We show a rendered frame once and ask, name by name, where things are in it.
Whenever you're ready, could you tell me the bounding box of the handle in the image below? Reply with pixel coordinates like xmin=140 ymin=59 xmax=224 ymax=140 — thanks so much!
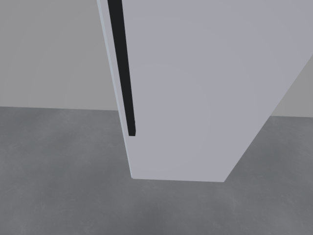
xmin=108 ymin=0 xmax=136 ymax=136

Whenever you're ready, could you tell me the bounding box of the fridge door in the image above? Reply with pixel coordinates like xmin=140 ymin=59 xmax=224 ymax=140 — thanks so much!
xmin=100 ymin=0 xmax=313 ymax=182

